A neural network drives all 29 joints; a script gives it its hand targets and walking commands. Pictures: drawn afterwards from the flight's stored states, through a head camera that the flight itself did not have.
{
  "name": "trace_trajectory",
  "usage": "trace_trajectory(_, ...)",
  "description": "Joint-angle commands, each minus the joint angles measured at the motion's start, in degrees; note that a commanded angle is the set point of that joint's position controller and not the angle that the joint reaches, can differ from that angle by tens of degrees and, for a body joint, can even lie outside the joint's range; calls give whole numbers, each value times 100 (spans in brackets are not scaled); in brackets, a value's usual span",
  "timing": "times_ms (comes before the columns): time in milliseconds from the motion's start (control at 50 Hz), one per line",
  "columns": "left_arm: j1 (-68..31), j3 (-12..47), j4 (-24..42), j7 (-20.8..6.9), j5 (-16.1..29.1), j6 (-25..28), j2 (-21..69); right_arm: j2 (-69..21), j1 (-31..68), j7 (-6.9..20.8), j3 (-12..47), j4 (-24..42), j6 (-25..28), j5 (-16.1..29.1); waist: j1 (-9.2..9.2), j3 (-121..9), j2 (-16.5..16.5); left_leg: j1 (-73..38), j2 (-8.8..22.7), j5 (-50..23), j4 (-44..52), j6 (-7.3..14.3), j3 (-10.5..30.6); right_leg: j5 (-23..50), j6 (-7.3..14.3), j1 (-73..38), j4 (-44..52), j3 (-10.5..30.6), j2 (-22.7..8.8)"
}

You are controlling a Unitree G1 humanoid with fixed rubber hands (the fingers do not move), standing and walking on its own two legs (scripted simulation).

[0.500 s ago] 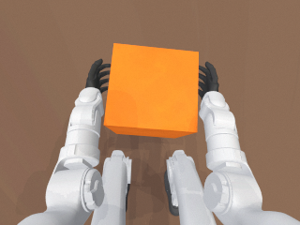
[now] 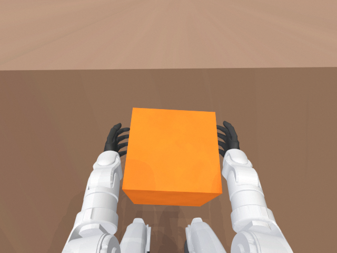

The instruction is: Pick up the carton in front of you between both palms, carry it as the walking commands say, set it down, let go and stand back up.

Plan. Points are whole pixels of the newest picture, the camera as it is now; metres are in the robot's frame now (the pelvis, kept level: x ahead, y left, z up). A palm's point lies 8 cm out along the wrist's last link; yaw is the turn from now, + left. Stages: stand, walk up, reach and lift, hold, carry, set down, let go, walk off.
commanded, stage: reach and lift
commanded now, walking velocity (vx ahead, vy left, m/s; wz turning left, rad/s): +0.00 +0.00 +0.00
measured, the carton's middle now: (170, 162) +0.36 +0.00 -0.10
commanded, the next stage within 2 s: hold in 1.52 s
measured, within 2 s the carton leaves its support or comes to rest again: neither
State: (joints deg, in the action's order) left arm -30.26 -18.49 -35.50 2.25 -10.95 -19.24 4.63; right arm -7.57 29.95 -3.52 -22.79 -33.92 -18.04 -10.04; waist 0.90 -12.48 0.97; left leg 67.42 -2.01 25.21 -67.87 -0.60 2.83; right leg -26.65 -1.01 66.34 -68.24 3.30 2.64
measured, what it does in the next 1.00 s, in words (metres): rises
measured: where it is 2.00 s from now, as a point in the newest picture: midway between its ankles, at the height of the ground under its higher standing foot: outside the picture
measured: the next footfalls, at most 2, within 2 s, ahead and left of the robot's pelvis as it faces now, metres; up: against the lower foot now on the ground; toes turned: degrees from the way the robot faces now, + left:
none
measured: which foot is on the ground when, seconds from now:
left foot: down 0.00-1.00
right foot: down 0.00-1.00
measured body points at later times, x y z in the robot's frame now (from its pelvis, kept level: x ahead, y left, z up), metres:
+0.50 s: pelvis +0.04 +0.00 +0.10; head +0.02 +0.00 +0.55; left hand +0.34 +0.15 +0.11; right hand +0.35 -0.15 +0.12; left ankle +0.06 +0.12 -0.63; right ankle +0.05 -0.13 -0.63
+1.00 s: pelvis +0.02 +0.00 +0.11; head +0.01 +0.00 +0.56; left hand +0.34 +0.15 +0.13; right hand +0.34 -0.15 +0.14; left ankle +0.06 +0.12 -0.63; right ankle +0.05 -0.13 -0.63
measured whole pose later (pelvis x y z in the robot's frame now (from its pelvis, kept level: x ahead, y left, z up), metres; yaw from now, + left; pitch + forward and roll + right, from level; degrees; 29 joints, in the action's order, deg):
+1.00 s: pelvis +0.02 +0.00 +0.11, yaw +0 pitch -5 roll +0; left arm -19.2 -17.8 -20.9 -1.0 -17.8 -36.0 9.8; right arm -10.4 20.9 1.0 -20.0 -22.4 -34.2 -18.4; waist -0.2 1.9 0.5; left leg 9.4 -1.2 11.2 -25.2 -0.3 3.1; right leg -12.6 -0.3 8.8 -26.1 4.3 1.1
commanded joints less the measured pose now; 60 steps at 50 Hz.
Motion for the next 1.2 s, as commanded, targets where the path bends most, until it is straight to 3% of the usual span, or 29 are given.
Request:
trace_trajectory(0, -3019, 3157, 167, -1295, 752, 123, 5970, -6016, 2731, 1403, 3427, -365, -80, 649, -50, -3031, -148, -2772, -577, -1320, 1260, 108, 53, 1311, 62, -2011, 1316, -10, 560)
trace_trajectory(180, -2236, 3449, 588, -1388, 814, -134, 6023, -6058, 1881, 1480, 3681, -76, -354, 612, -71, -2294, -112, -4141, -464, -2038, 2381, 107, 177, 2089, 85, -3503, 2439, 162, 431)
trace_trajectory(340, -1660, 3681, 1106, -1466, 897, -664, 5973, -5965, 1309, 1575, 3911, 425, -863, 666, -94, -1389, -101, -5366, -371, -2563, 3433, 80, 189, 2610, 81, -4803, 3498, 182, 300)
trace_trajectory(440, -1491, 3760, 1507, -1502, 937, -1083, 5900, -5962, 1087, 1656, 3984, 750, -1264, 730, -105, -761, -69, -5918, -323, -2502, 4029, 80, 171, 2608, 86, -5410, 4095, 191, 244)
trace_trajectory(520, -1469, 3414, 1433, -1548, 762, -1369, 5777, -5776, 1105, 1710, 3654, 665, -1542, 563, -115, -10, -40, -6004, -300, -1911, 4386, 120, 146, 2058, 104, -5484, 4474, 192, 189)
trace_trajectory(600, -1774, 2989, 1164, -1623, 550, -1465, 5712, -5671, 1441, 1777, 3227, 436, -1621, 373, -117, 416, -36, -6013, -277, -1310, 4509, 162, 92, 1379, 157, -5345, 4621, 147, 153)
trace_trajectory(660, -2166, 3002, 1231, -1673, 577, -1434, 5801, -5781, 1832, 1823, 3242, 509, -1582, 379, -115, 229, -35, -6128, -262, -1257, 4488, 172, 70, 1285, 178, -5400, 4615, 120, 149)
trace_trajectory(840, -2381, 3123, 1362, -1670, 607, -1420, 5859, -5767, 2070, 1866, 3357, 629, -1552, 399, -115, -168, -96, -6355, -256, -1411, 4567, 129, 60, 1458, 157, -5685, 4636, 66, 187)
trace_trajectory(1180, -1458, 3337, 1976, -1563, 748, -1645, 5719, -5523, 1174, 1808, 3557, 1297, -1769, 522, -106, -182, -102, -6872, -295, -2613, 4796, 55, 127, 2593, 92, -6201, 4861, 90, 249)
